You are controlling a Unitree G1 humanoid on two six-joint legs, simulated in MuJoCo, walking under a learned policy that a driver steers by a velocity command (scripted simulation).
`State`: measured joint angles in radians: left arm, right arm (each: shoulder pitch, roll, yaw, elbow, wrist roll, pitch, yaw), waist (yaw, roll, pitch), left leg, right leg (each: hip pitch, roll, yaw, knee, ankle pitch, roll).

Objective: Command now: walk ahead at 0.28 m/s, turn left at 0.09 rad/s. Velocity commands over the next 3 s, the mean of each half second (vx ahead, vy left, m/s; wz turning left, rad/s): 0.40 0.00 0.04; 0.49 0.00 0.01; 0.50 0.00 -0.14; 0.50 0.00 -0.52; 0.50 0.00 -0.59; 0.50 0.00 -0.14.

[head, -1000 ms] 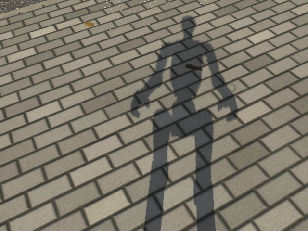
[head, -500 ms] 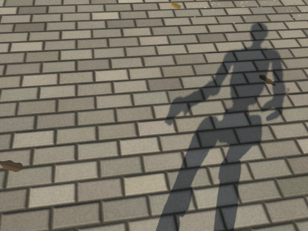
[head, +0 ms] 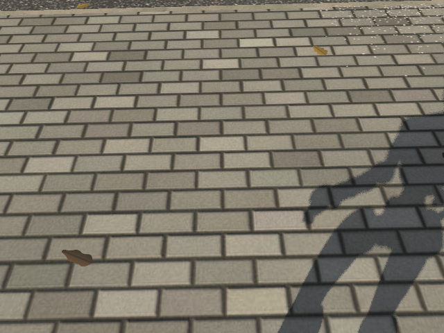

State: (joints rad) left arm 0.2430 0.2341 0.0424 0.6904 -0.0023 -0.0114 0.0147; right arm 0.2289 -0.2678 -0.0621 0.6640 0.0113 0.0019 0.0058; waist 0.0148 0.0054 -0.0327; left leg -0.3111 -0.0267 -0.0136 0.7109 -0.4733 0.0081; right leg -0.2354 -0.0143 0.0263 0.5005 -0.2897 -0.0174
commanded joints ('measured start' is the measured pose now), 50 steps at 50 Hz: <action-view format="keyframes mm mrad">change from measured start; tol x32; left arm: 1 -35 195 55 -62 -22 -4 -3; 21 -320 104 7 -152 -26 -88 -76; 27 198 344 88 -38 13 -74 -44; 50 153 236 52 112 -21 -48 -16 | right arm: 1 -61 -46 -16 -72 5 -48 15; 27 336 -31 19 53 -7 -69 -15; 50 -255 -83 10 -83 6 -102 43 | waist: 1 -4 -167 77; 6 -122 261 18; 22 -81 104 143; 28 105 -264 -418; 31 30 -50 -25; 50 57 -65 101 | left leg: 1 -24 -2 46 -166 55 33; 7 419 410 -640 -517 -134 314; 25 313 222 -45 -219 1005 106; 29 -453 37 -128 664 -20 9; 50 -324 95 -6 -196 440 28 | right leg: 1 -5 -189 258 -257 -225 -174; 9 -734 -64 38 637 -123 -22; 23 -291 -1 -55 47 250 -39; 26 303 -38 -7 81 231 -136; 27 675 -332 504 -1 -5 -305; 35 6 -193 219 -357 141 -239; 50 292 -245 92 -263 372 -174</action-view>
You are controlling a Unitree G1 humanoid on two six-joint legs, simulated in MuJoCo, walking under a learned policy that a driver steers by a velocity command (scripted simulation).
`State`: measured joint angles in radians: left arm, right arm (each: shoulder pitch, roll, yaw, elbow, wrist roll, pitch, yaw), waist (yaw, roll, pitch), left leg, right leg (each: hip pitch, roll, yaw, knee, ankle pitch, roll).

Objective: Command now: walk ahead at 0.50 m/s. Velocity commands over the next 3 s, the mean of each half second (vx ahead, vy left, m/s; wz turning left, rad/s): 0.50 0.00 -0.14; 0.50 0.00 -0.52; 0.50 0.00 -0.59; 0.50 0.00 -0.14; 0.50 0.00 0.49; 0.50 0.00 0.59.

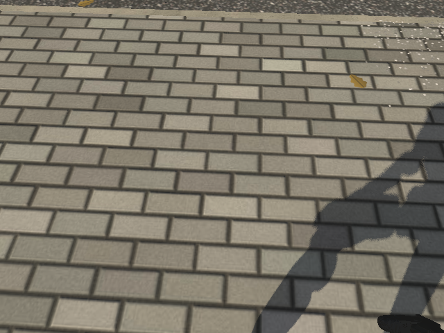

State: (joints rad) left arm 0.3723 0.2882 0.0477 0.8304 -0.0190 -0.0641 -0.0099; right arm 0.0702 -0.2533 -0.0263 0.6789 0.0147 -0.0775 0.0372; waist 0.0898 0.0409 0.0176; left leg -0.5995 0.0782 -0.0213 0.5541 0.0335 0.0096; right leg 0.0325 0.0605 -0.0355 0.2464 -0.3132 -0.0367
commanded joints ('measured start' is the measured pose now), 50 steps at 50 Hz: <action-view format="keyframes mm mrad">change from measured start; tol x32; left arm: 1 13 191 49 -27 -4 10 11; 26 -381 47 1 -220 1 1 -47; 31 53 220 92 -149 -2 17 -31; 50 10 161 60 -146 -11 21 30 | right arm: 1 -60 -112 -33 -91 1 -24 12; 5 388 -313 -99 21 -18 -18 -7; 32 345 -57 -20 33 -45 2 -53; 50 -140 -119 -33 -92 -12 -43 -18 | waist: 1 -42 -114 26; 5 -147 289 -411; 25 -172 2 68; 32 -51 -328 -311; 50 -8 -122 -15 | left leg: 1 28 -30 19 -51 -107 42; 3 403 -65 54 -78 -85 101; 5 1003 320 -661 -164 -274 322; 11 504 156 -270 -355 -67 233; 22 534 146 75 -443 19 170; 30 659 149 195 69 639 72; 31 427 106 201 366 394 32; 32 -40 -109 131 723 -532 -37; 33 -163 -118 -81 840 -615 -23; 50 81 -82 -56 -37 32 -64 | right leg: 1 39 -317 149 38 508 -143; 3 -41 -234 75 342 735 -94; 6 -763 -42 178 1059 -254 -6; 20 -687 -161 88 494 409 44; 30 -341 0 -65 306 187 -102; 33 393 -388 877 75 -69 -373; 41 -234 -209 366 -24 441 -272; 50 -207 -163 395 68 263 -174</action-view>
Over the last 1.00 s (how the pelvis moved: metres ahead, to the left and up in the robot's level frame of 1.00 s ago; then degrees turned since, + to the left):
0.45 -0.02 0.00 0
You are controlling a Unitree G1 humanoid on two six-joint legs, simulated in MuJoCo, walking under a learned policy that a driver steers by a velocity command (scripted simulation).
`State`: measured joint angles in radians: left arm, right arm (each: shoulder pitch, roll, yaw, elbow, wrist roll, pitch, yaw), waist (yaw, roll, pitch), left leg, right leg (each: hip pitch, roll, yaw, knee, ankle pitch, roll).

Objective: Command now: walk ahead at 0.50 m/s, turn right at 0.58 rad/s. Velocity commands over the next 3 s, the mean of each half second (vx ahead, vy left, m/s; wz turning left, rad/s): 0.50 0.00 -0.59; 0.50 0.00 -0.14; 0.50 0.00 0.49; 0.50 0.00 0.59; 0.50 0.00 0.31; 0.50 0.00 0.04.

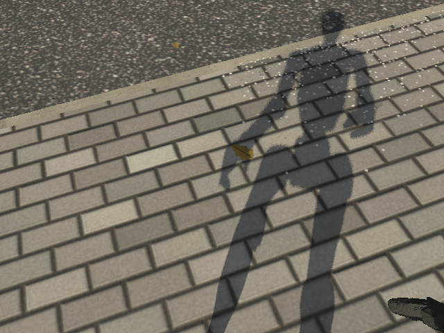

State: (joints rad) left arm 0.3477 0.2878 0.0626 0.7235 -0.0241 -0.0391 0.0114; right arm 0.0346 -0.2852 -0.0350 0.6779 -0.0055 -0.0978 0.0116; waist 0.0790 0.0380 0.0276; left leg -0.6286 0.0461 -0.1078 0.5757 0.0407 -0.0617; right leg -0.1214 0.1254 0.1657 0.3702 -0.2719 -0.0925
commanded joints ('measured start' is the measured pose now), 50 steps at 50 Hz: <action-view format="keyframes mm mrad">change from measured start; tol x32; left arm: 1 37 158 45 -37 -5 0 10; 27 -338 60 9 -215 0 9 -66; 32 98 282 102 -114 -4 31 -27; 50 -54 124 29 4 35 -63 -6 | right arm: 1 -104 -98 -29 -93 9 -27 11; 7 334 -265 -96 0 -15 -30 -1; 50 42 -45 -22 27 28 29 23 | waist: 1 -2 -125 -27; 7 -114 314 -378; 27 -148 30 45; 33 -4 -301 -442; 50 -12 -72 55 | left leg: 1 116 -54 20 -84 -7 18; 5 463 -13 14 -152 -82 114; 7 1009 363 -616 -216 -350 332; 14 520 200 -118 -384 -175 240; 26 647 225 214 -395 73 200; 30 675 209 305 -41 588 149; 31 524 171 323 202 505 113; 33 -67 -66 102 783 -656 47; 34 -158 -2 29 819 -571 60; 50 -71 47 62 114 118 55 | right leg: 1 -17 -239 226 -27 214 -113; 5 -36 -186 233 218 334 -52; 7 -528 0 34 782 -327 48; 9 -664 -123 22 928 -196 74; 30 -214 -84 -275 216 102 -33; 33 539 -499 671 -32 -67 -334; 39 -17 -345 87 -153 280 -159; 50 82 -332 -239 -254 392 -66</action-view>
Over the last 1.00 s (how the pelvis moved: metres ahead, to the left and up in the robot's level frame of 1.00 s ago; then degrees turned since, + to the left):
0.55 -0.07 0.01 -23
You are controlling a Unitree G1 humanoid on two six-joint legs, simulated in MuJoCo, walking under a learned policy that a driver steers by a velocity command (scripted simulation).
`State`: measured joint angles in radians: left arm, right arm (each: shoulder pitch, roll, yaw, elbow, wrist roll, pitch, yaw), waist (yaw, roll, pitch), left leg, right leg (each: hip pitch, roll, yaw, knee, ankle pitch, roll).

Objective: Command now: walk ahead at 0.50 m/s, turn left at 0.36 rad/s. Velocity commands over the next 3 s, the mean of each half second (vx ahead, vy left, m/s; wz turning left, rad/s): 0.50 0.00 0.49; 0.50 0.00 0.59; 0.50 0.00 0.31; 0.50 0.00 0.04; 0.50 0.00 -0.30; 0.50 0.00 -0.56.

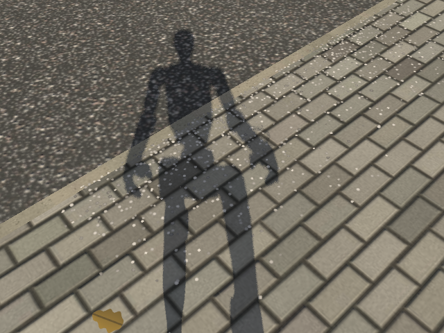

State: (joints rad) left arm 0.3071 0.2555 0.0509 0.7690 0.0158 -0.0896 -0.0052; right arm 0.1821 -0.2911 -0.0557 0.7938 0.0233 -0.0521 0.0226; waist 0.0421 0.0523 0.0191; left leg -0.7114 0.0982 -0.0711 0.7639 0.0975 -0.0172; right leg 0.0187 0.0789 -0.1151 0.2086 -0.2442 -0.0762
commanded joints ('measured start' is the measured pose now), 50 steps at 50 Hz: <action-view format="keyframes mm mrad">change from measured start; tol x32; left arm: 1 4 159 43 -28 -8 -6 12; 50 -34 196 52 -2 -16 -7 13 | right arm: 1 -129 -34 2 -102 -1 -18 20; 10 273 -251 -86 -104 -2 5 12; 50 -112 -30 -11 -261 -1 21 14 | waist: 1 36 -81 75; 12 -170 83 -391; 31 -26 80 -66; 34 12 -400 -348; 50 37 -110 43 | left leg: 1 -10 -9 35 -103 45 20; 9 486 -175 160 -227 -195 179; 12 1118 221 -706 -437 -359 435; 20 463 30 -214 -539 61 325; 30 537 29 -341 -355 -214 195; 36 -94 -85 -79 553 -547 30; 50 16 -2 51 -1 -80 15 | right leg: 1 -14 -298 31 -79 391 -81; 8 127 -328 -46 339 1135 -29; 9 10 -290 -68 558 1058 3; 11 -666 23 90 1229 -318 105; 12 -773 -43 261 1263 -296 76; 31 -309 -82 186 247 193 78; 34 318 -513 934 112 -253 -180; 39 -121 -336 421 16 -11 -80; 50 -60 -326 46 -48 299 -80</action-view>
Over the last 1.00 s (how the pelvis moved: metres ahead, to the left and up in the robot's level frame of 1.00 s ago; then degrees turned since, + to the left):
0.51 -0.15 0.00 -19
